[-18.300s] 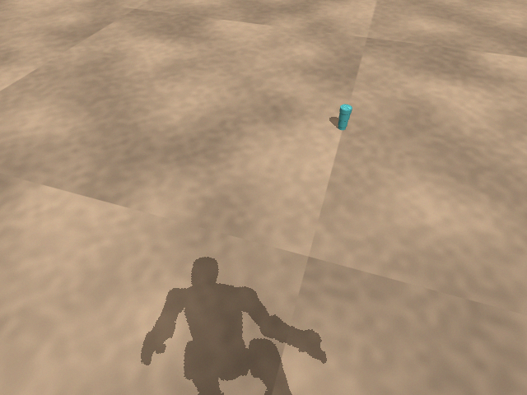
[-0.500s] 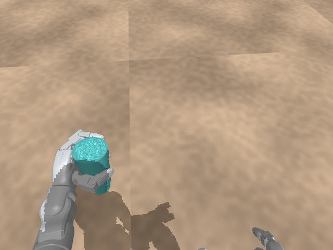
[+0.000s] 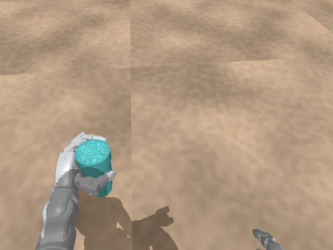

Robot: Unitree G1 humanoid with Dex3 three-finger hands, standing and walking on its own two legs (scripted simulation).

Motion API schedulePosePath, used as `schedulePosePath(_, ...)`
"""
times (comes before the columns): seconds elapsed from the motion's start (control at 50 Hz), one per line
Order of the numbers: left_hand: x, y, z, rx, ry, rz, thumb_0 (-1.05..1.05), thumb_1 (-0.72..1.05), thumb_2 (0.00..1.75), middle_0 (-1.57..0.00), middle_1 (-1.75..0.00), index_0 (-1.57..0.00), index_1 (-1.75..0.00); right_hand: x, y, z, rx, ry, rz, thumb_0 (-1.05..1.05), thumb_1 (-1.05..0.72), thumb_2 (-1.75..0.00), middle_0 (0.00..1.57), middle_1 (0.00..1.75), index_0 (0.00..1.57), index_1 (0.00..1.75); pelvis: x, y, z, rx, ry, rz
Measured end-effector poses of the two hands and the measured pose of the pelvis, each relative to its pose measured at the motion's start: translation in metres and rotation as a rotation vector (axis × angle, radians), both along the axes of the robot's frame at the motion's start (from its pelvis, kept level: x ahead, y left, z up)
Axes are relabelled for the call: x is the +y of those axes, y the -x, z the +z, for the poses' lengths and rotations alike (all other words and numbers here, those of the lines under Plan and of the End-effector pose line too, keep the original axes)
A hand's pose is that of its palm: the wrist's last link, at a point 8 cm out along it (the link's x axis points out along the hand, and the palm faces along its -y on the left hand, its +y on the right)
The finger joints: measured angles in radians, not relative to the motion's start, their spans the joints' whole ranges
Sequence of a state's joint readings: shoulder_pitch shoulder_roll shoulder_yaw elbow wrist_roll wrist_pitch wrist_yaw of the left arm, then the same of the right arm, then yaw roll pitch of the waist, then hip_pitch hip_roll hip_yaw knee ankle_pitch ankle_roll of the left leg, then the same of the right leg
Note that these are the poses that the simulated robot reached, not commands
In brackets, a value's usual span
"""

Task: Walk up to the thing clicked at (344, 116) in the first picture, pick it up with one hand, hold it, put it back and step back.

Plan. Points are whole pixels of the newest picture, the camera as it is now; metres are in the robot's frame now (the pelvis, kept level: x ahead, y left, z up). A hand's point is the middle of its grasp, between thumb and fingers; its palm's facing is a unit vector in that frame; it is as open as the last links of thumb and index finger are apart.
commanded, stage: hold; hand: left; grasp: from the side
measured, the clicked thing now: (98, 171) +0.32 +0.17 +0.02
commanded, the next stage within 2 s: none
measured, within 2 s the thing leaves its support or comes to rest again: neither
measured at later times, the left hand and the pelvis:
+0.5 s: hand (95, 166) +0.31 +0.17 +0.05, palm faces +0.02 -1.00 -0.02, open 10.0 cm; pelvis -0.01 +0.00 +0.00, yaw +0 degrees
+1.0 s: hand (94, 167) +0.31 +0.17 +0.05, palm faces +0.02 -1.00 -0.02, open 10.0 cm; pelvis -0.01 +0.00 +0.00, yaw +0 degrees
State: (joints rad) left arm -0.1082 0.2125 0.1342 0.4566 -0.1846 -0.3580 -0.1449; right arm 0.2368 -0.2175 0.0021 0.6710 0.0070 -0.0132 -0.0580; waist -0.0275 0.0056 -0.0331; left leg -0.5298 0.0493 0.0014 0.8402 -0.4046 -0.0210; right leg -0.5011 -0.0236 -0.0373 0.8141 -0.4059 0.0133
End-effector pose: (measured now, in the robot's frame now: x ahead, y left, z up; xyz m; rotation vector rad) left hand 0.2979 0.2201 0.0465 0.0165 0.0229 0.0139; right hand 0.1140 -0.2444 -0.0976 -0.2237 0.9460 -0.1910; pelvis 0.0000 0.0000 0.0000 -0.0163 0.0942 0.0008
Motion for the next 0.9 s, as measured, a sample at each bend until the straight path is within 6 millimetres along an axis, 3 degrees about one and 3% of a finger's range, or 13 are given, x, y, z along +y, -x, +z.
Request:
schedulePosePath(0.5, 0.002, 0.007, 0.004, -0.011, 0.0, 0.01, 0.05, -0.35, 1.13, -0.83, -1.07, -0.67, -1.05, 0.004, 0.012, 0.003, 0.002, -0.01, -0.002, 0.01, -0.92, -0.9, 0.2, 0.3, 0.2, 0.3, 0.004, 0.008, 0.003, -0.022, 0.001, -0.002)
schedulePosePath(0.9, 0.002, 0.011, 0.007, -0.024, -0.003, 0.008, 0.05, -0.35, 1.13, -0.83, -1.07, -0.67, -1.05, 0.004, 0.011, 0.004, -0.014, -0.02, 0.012, 0.01, -0.91, -0.9, 0.2, 0.3, 0.2, 0.3, 0.002, 0.011, 0.004, -0.027, 0.0, 0.001)
